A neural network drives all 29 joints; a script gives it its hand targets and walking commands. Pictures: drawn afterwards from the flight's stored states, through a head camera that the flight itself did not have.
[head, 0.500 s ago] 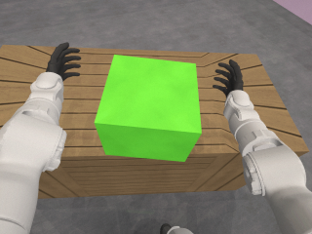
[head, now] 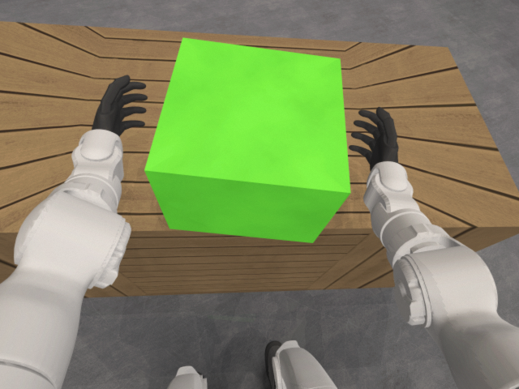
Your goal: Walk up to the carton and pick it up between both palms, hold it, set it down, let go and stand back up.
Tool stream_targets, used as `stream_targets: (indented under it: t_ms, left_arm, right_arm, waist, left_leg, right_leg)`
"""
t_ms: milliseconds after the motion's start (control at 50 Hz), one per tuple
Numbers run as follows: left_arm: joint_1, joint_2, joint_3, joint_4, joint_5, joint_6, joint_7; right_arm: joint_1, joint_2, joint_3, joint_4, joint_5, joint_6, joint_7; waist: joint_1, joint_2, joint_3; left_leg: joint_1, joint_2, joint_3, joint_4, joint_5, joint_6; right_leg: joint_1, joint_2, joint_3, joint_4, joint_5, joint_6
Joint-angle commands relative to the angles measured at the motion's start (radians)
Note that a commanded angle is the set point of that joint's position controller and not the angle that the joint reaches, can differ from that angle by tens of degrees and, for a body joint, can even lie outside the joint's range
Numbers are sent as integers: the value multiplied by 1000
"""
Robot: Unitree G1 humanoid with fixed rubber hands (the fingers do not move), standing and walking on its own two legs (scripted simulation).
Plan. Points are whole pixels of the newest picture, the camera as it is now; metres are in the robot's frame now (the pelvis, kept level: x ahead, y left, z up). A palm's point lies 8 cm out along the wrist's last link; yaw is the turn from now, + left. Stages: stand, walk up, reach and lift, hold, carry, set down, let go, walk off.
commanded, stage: reach and lift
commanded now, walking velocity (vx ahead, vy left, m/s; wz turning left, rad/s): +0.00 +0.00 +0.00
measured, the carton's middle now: (251, 146) +0.50 -0.06 +0.00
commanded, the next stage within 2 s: none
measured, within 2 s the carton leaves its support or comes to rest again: neither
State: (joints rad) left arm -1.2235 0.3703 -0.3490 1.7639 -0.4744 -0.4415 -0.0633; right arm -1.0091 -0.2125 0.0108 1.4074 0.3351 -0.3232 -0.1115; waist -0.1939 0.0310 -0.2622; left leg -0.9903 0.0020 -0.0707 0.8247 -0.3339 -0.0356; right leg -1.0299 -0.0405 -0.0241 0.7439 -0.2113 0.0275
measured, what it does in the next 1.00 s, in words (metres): stands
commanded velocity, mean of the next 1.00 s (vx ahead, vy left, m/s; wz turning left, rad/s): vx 0.00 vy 0.00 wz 0.00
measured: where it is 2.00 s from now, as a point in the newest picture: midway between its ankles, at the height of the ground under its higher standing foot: outside the picture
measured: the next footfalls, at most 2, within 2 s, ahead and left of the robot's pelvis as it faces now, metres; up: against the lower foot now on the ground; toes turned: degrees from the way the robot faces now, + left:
none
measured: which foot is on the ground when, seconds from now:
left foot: down 0.00-1.00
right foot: down 0.00-1.00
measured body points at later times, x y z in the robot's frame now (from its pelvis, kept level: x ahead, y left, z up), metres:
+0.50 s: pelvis +0.00 +0.00 +0.00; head +0.12 +0.02 +0.43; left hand +0.52 +0.12 +0.06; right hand +0.44 -0.23 +0.05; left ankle +0.01 +0.13 -0.69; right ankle +0.06 -0.14 -0.69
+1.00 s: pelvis +0.01 +0.01 +0.01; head +0.13 +0.02 +0.44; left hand +0.52 +0.12 +0.06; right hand +0.44 -0.23 +0.05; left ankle +0.01 +0.13 -0.69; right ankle +0.06 -0.14 -0.69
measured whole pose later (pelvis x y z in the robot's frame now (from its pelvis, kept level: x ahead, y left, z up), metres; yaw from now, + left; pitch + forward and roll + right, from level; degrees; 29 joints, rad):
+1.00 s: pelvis +0.01 +0.01 +0.01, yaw -1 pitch +27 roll -1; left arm -1.18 0.29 -0.11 1.70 -0.25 -0.45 -0.03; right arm -0.98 -0.13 -0.13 1.38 0.19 -0.36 -0.15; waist -0.17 0.02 -0.24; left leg -0.92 0.01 -0.05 0.81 -0.36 -0.03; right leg -0.96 -0.03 -0.01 0.72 -0.22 0.03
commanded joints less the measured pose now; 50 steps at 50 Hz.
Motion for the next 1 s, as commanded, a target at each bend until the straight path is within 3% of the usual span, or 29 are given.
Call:
stream_targets:
  t_ms: [0, 100, 200, 360, 480, 520, 540, 560, 680, 980]
  left_arm:
    - [-391, 134, 8, -112, 12, -32, 16]
    - [-402, 116, 16, -131, 18, -28, 19]
    - [-394, 72, 15, -117, 38, -14, 20]
    - [-406, 24, 74, -144, 93, -21, 30]
    - [-408, -1, 123, -128, 148, -12, 49]
    - [-406, -20, 140, -155, 163, -18, 55]
    - [-348, -43, 191, -150, 174, -15, 55]
    - [-361, -40, 183, -170, 174, -15, 52]
    - [-385, -63, 179, -182, 177, -14, 51]
    - [-361, -136, 275, -207, 261, -54, 27]
  right_arm:
    - [-352, -144, 4, -112, 16, -40, 1]
    - [-368, -141, 14, -114, 29, -40, 6]
    - [-375, -128, -11, -89, 6, -42, 0]
    - [-395, -86, -73, -91, -68, -59, -21]
    - [-401, -54, -111, -62, -108, -62, -31]
    - [-389, -30, -115, -69, -114, -63, -31]
    - [-346, 51, -61, -145, -76, -65, -36]
    - [-356, 49, -70, -153, -78, -59, -41]
    - [-373, 54, -98, -154, -116, -50, -36]
    - [-349, 173, -136, -158, -206, -77, -19]
  waist:
    - [-4, 104, -735]
    - [10, 117, -756]
    - [-1, 113, -719]
    - [-7, 82, -716]
    - [6, 104, -685]
    - [14, 116, -699]
    - [33, 75, -699]
    - [19, 79, -699]
    - [27, 104, -645]
    - [31, 71, -633]
  left_leg:
    - [275, -56, 83, -24, 309, -40]
    - [285, -51, 83, -9, 315, -46]
    - [297, -48, 79, -3, 302, -49]
    - [298, -43, 86, -7, 318, -54]
    - [309, -36, 87, -27, 303, -60]
    - [324, -34, 88, -33, 323, -62]
    - [335, -48, 100, -29, 305, -44]
    - [313, -47, 97, -45, 299, -44]
    - [364, -31, 93, -60, 294, -53]
    - [371, -33, 98, -57, 372, -47]
  right_leg:
    - [430, 44, -56, 6, 310, -10]
    - [394, 48, -59, 13, 291, -15]
    - [354, 50, -67, 4, 265, -18]
    - [374, 54, -69, -4, 286, -18]
    - [382, 52, -69, -21, 266, -26]
    - [391, 54, -71, -29, 274, -27]
    - [422, 47, -48, -36, 239, -12]
    - [429, 45, -50, -41, 252, -7]
    - [371, 51, -69, -52, 196, -26]
    - [459, 37, -60, -56, 286, -16]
